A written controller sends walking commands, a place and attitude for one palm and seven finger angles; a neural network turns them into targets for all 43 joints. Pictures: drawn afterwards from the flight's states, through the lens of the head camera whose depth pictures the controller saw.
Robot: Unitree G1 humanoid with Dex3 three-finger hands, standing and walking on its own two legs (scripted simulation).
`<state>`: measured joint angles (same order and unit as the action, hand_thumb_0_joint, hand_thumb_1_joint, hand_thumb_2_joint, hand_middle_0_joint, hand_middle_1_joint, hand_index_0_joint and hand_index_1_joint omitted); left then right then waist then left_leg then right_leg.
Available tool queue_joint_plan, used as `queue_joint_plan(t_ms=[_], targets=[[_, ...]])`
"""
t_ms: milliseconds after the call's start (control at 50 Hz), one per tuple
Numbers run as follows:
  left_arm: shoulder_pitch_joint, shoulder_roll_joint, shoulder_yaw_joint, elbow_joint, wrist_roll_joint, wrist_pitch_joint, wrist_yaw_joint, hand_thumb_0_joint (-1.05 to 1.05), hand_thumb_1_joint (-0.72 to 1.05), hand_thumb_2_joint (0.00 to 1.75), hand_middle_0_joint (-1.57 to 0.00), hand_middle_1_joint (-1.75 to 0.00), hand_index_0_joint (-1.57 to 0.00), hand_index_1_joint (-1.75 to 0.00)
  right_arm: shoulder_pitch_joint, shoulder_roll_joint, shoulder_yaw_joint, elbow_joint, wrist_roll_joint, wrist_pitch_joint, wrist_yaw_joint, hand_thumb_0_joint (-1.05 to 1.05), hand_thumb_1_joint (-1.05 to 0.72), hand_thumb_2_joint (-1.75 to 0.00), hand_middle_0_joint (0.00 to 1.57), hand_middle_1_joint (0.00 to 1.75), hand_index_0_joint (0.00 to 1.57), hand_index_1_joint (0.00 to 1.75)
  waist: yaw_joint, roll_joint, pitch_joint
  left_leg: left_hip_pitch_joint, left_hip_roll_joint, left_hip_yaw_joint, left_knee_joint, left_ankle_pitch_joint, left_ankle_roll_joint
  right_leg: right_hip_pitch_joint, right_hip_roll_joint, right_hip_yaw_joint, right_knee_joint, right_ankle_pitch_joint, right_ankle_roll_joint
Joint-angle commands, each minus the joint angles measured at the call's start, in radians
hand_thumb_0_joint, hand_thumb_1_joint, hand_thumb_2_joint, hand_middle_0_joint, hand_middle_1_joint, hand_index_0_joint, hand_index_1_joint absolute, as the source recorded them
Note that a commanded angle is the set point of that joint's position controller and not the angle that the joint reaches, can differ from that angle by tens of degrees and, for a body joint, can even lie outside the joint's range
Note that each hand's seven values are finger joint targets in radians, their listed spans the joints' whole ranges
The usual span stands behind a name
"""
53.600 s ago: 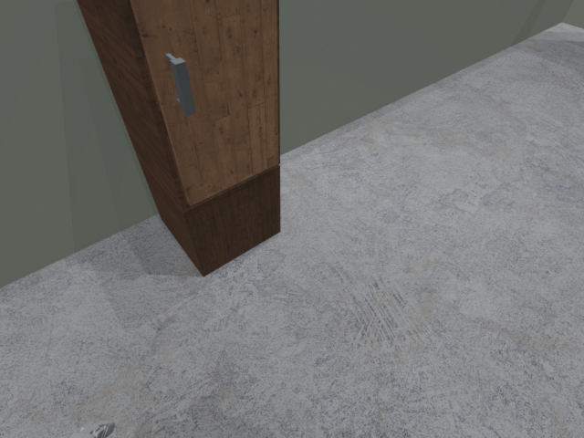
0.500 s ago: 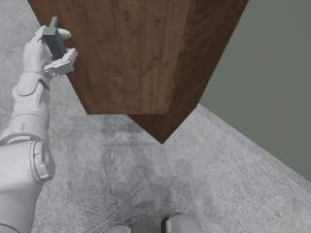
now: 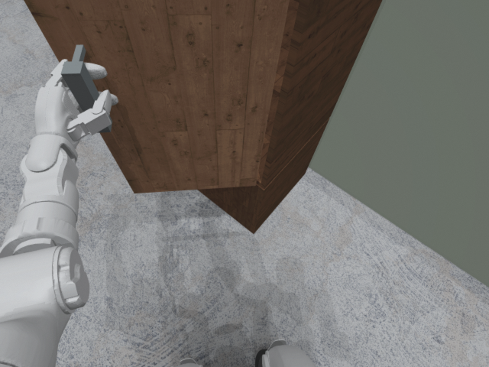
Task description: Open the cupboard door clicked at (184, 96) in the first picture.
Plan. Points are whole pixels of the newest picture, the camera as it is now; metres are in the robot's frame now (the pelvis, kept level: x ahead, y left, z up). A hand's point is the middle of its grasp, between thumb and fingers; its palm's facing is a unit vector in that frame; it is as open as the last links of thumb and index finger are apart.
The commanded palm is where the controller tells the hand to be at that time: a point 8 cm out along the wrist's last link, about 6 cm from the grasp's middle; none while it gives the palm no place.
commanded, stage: pull the door open along its arc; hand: left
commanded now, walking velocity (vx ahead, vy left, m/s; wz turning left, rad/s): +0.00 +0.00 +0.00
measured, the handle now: (92, 90) +0.55 +0.21 +0.10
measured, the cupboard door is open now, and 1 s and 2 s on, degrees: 45 70 91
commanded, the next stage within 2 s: open thumb and fingers to let go in 1.30 s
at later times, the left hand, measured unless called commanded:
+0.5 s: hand (126, 156) +0.41 +0.14 +0.10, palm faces +0.47 -0.88 +0.01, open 6.1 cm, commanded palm +0.36 +0.17 +0.10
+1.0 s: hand (138, 177) +0.38 +0.12 +0.10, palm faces +0.43 -0.90 +0.01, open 6.2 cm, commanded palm +0.30 +0.15 +0.10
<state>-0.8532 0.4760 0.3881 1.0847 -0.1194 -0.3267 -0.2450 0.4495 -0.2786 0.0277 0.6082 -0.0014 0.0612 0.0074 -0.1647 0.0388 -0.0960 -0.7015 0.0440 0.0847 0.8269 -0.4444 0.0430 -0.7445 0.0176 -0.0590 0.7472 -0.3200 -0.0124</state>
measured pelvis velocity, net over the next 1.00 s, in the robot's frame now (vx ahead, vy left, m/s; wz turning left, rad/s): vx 0.00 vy -0.03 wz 0.03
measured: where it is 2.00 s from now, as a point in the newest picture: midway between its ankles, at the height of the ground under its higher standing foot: outside the picture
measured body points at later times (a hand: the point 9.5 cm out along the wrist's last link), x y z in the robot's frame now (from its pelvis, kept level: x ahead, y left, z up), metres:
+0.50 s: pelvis +0.00 -0.01 +0.01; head +0.05 -0.01 +0.46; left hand +0.38 +0.18 +0.10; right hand +0.16 -0.23 -0.10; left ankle -0.03 +0.09 -0.70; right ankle +0.01 -0.12 -0.70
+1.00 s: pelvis +0.00 -0.03 +0.02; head +0.03 -0.05 +0.47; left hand +0.35 +0.17 +0.10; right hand +0.07 -0.28 -0.11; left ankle -0.04 +0.08 -0.70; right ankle +0.01 -0.12 -0.70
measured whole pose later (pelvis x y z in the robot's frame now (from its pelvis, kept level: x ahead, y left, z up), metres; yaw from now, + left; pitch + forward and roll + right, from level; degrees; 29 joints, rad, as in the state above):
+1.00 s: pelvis +0.00 -0.03 +0.02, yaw +2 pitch +9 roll +0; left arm -0.31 0.03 0.12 0.47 -0.05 -0.26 0.40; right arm 0.35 -0.24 -0.04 0.68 -0.04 -0.01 0.01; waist -0.04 0.05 -0.09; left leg -0.45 0.03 0.07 0.67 -0.37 0.01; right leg -0.51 0.01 -0.07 0.66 -0.30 -0.05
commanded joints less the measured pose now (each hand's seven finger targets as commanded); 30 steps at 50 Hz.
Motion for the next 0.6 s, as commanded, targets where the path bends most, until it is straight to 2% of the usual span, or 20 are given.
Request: queue_joint_plan(t_ms=[0, 60, 80, 120, 180, 200, 220, 240, 280, 300, 340, 360, 380, 400, 420, 460, 480, 500, 580], targets=[[-0.179, 0.209, 0.017, -0.356, -0.05, -0.072, -0.03, 0.0, 0.9, 0.9, -0.4, -1.35, -0.4, -1.35, 0.088, -0.163, -0.071, -0.105, 0.016, -0.02, -0.005, 0.0, -0.9, -0.9, 0.2, 0.3, 0.2, 0.3, 0.084, 0.071, -0.508, 0.276, -0.017, -0.092, -0.09, 0.627, -0.019, 0.382, 0.024, 0.031, -0.023, 0.501, -0.017], [-0.004, 0.128, -0.018, -0.46, -0.079, -0.05, -0.024, 0.0, 0.9, 0.9, -0.4, -1.35, -0.4, -1.35, 0.052, -0.149, -0.075, -0.128, 0.026, -0.029, 0.006, 0.0, -0.9, -0.9, 0.2, 0.3, 0.2, 0.3, 0.11, 0.023, -0.462, 0.269, -0.013, -0.08, -0.112, 0.664, -0.014, 0.429, 0.019, 0.032, -0.038, 0.546, -0.018], [0.037, 0.111, -0.027, -0.499, -0.09, -0.046, -0.019, 0.0, 0.9, 0.9, -0.4, -1.35, -0.4, -1.35, 0.042, -0.147, -0.076, -0.135, 0.028, -0.034, 0.005, 0.0, -0.9, -0.9, 0.2, 0.3, 0.2, 0.3, 0.112, 0.029, -0.449, 0.27, -0.012, -0.076, -0.119, 0.684, -0.011, 0.441, 0.015, 0.031, -0.037, 0.562, -0.021], [0.11, 0.075, -0.046, -0.569, -0.098, -0.031, -0.01, 0.0, 0.9, 0.9, -0.4, -1.35, -0.4, -1.35, 0.016, -0.14, -0.079, -0.138, 0.033, -0.041, 0.007, 0.0, -0.9, -0.9, 0.2, 0.3, 0.2, 0.3, 0.117, 0.0, -0.419, 0.265, -0.015, -0.065, -0.133, 0.653, -0.011, 0.463, 0.011, 0.034, -0.049, 0.567, -0.014], [0.212, 0.017, -0.088, -0.718, -0.104, -0.017, 0.008, 0.0, 0.9, 0.9, -0.4, -1.35, -0.4, -1.35, -0.025, -0.128, -0.079, -0.158, 0.036, -0.057, 0.008, 0.0, -0.9, -0.9, 0.2, 0.3, 0.2, 0.3, 0.13, 0.031, -0.411, 0.318, -0.016, -0.067, -0.144, 0.703, -0.015, 0.475, 0.007, 0.027, -0.053, 0.576, -0.017], [0.217, -0.017, 0.049, -0.803, -0.164, -0.003, 0.159, 0.0, 0.9, 0.9, -0.4, -1.35, -0.4, -1.35, -0.07, -0.092, -0.08, -0.164, 0.034, -0.072, 0.015, 0.0, -0.9, -0.9, 0.2, 0.3, 0.2, 0.3, 0.206, 0.012, -0.396, 0.288, -0.025, -0.064, -0.146, 0.681, -0.034, 0.474, 0.015, 0.008, -0.073, 0.553, -0.013], [0.259, -0.128, -0.059, -0.793, -0.133, 0.019, 0.235, 0.0, 0.9, 0.9, -0.4, -1.35, -0.4, -1.35, -0.082, -0.09, -0.077, -0.15, 0.031, -0.081, 0.022, 0.0, -0.9, -0.9, 0.2, 0.3, 0.2, 0.3, 0.164, 0.021, -0.344, 0.305, -0.022, -0.064, -0.157, 0.651, -0.043, 0.439, 0.015, -0.001, -0.075, 0.512, -0.008], [0.231, -0.159, -0.073, -0.814, -0.109, 0.029, 0.303, 0.0, 0.9, 0.9, -0.4, -1.35, -0.4, -1.35, -0.082, -0.09, -0.08, -0.135, 0.027, -0.088, 0.027, 0.0, -0.9, -0.9, 0.2, 0.3, 0.2, 0.3, 0.151, -0.01, -0.309, 0.296, -0.02, -0.071, -0.16, 0.631, -0.05, 0.415, 0.015, -0.012, -0.077, 0.487, -0.007], [0.152, -0.183, -0.094, -0.843, -0.049, 0.037, 0.43, 0.0, 0.9, 0.9, -0.4, -1.35, -0.4, -1.35, -0.086, -0.09, -0.086, -0.109, 0.011, -0.09, 0.025, 0.0, -0.9, -0.9, 0.2, 0.3, 0.2, 0.3, 0.129, -0.05, -0.314, 0.299, -0.022, -0.07, -0.151, 0.577, -0.046, 0.414, 0.014, -0.004, -0.078, 0.469, -0.006], [0.109, -0.216, -0.113, -0.83, -0.018, 0.044, 0.488, 0.0, 0.9, 0.9, -0.4, -1.35, -0.4, -1.35, -0.096, -0.081, -0.084, -0.097, 0.002, -0.091, 0.023, 0.0, -0.9, -0.9, 0.2, 0.3, 0.2, 0.3, 0.124, -0.022, -0.316, 0.298, -0.027, -0.073, -0.151, 0.557, -0.049, 0.407, 0.007, 0.0, -0.073, 0.457, -0.007], [0.016, -0.274, -0.152, -0.793, 0.047, 0.058, 0.604, 0.0, 0.9, 0.9, -0.4, -1.35, -0.4, -1.35, -0.117, -0.067, -0.079, -0.072, -0.02, -0.092, 0.019, 0.0, -0.9, -0.9, 0.2, 0.3, 0.2, 0.3, 0.113, -0.016, -0.302, 0.283, -0.035, -0.075, -0.148, 0.49, -0.05, 0.382, -0.002, 0.0, -0.069, 0.406, -0.008], [0.015, -0.304, -0.171, -0.772, 0.084, 0.064, 0.66, 0.0, 0.9, 0.9, -0.4, -1.35, -0.4, -1.35, -0.13, -0.061, -0.079, -0.069, -0.03, -0.092, 0.018, 0.0, -0.9, -0.9, 0.2, 0.3, 0.2, 0.3, 0.117, -0.019, -0.306, 0.276, -0.039, -0.077, -0.149, 0.459, -0.049, 0.376, -0.004, 0.0, -0.068, 0.373, -0.009], [-0.001, -0.314, -0.199, -0.789, 0.129, 0.064, 0.706, 0.0, 0.9, 0.9, -0.4, -1.35, -0.4, -1.35, -0.134, -0.061, -0.08, -0.068, -0.04, -0.09, 0.016, 0.0, -0.9, -0.9, 0.2, 0.3, 0.2, 0.3, 0.113, -0.053, -0.328, 0.276, -0.038, -0.083, -0.145, 0.456, -0.045, 0.38, -0.005, 0.001, -0.067, 0.365, -0.011], [0.009, -0.343, -0.24, -0.769, 0.165, 0.069, 0.726, 0.0, 0.9, 0.9, -0.4, -1.35, -0.4, -1.35, -0.141, -0.055, -0.081, -0.066, -0.046, -0.087, 0.013, 0.0, -0.9, -0.9, 0.2, 0.3, 0.2, 0.3, 0.11, -0.023, -0.341, 0.288, -0.037, -0.08, -0.145, 0.452, -0.047, 0.373, -0.009, 0.004, -0.062, 0.365, -0.012], [-0.009, -0.359, -0.271, -0.762, 0.189, 0.069, 0.735, 0.0, 0.9, 0.9, -0.4, -1.35, -0.4, -1.35, -0.138, -0.055, -0.08, -0.059, -0.051, -0.084, 0.012, 0.0, -0.9, -0.9, 0.2, 0.3, 0.2, 0.3, 0.1, -0.026, -0.346, 0.3, -0.038, -0.083, -0.142, 0.461, -0.048, 0.366, -0.01, 0.003, -0.061, 0.371, -0.014], [-0.049, -0.367, -0.299, -0.761, 0.202, 0.058, 0.726, 0.0, 0.9, 0.9, -0.4, -1.35, -0.4, -1.35, -0.145, -0.053, -0.083, -0.057, -0.054, -0.082, 0.002, 0.0, -0.9, -0.9, 0.2, 0.3, 0.2, 0.3, 0.092, -0.011, -0.366, 0.311, -0.039, -0.079, -0.134, 0.453, -0.047, 0.371, -0.012, 0.012, -0.066, 0.379, -0.015], [-0.058, -0.374, -0.305, -0.745, 0.191, 0.055, 0.713, 0.0, 0.9, 0.9, -0.4, -1.35, -0.4, -1.35, -0.136, -0.055, -0.082, -0.054, -0.054, -0.081, -0.004, 0.0, -0.9, -0.9, 0.2, 0.3, 0.2, 0.3, 0.083, -0.056, -0.371, 0.308, -0.038, -0.082, -0.137, 0.439, -0.043, 0.386, -0.01, 0.012, -0.074, 0.38, -0.013], [-0.062, -0.377, -0.303, -0.727, 0.175, 0.049, 0.7, 0.0, 0.9, 0.9, -0.4, -1.35, -0.4, -1.35, -0.148, -0.054, -0.081, -0.054, -0.05, -0.083, -0.01, 0.0, -0.9, -0.9, 0.2, 0.3, 0.2, 0.3, 0.082, -0.07, -0.351, 0.298, -0.038, -0.081, -0.144, 0.414, -0.042, 0.389, -0.011, 0.014, -0.083, 0.369, -0.012], [-0.092, -0.351, -0.278, -0.697, 0.138, 0.018, 0.664, 0.0, 0.9, 0.9, -0.4, -1.35, -0.4, -1.35, -0.163, -0.054, -0.073, -0.047, -0.043, -0.094, -0.027, 0.0, -0.9, -0.9, 0.2, 0.3, 0.2, 0.3, 0.087, -0.066, -0.33, 0.275, -0.046, -0.075, -0.159, 0.352, -0.034, 0.418, -0.013, 0.027, -0.107, 0.34, -0.011]])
